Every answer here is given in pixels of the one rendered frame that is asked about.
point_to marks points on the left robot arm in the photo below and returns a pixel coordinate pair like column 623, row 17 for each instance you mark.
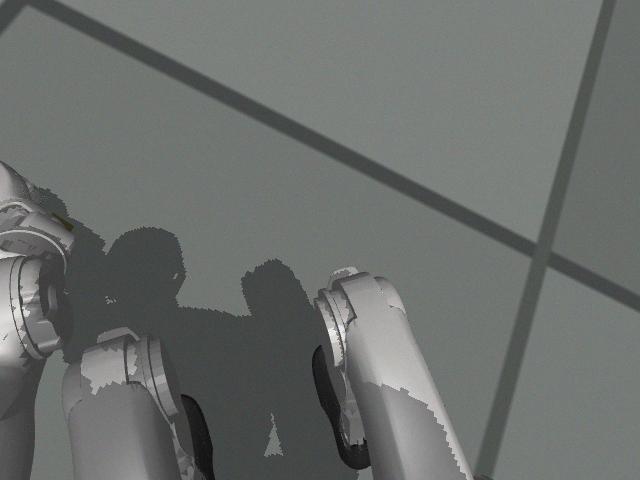
column 36, row 319

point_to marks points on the cube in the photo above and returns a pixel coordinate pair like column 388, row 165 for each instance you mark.
column 67, row 225

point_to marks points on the left robot hand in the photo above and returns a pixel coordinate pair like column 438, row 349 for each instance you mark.
column 13, row 185

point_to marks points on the right robot foot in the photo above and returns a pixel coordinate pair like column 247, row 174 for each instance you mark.
column 354, row 456

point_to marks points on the left robot foot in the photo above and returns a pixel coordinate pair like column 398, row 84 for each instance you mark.
column 202, row 445

